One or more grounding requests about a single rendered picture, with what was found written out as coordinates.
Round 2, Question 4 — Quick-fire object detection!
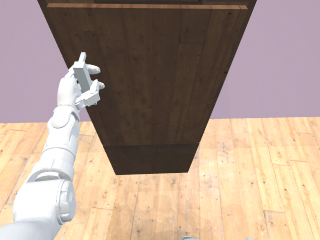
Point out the left robot forearm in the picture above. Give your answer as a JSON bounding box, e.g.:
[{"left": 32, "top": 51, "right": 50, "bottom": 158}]
[{"left": 12, "top": 105, "right": 80, "bottom": 222}]

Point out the handle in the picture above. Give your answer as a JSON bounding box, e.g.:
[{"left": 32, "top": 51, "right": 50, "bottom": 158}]
[{"left": 73, "top": 52, "right": 97, "bottom": 105}]

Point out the cupboard door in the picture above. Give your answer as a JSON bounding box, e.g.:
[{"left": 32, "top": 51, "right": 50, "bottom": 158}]
[{"left": 46, "top": 3, "right": 248, "bottom": 146}]

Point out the left robot upper arm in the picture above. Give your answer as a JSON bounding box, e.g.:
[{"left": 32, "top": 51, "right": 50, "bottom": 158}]
[{"left": 0, "top": 179, "right": 76, "bottom": 240}]

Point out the robot left hand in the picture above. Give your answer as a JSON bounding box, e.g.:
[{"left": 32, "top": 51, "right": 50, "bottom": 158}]
[{"left": 57, "top": 64, "right": 105, "bottom": 114}]

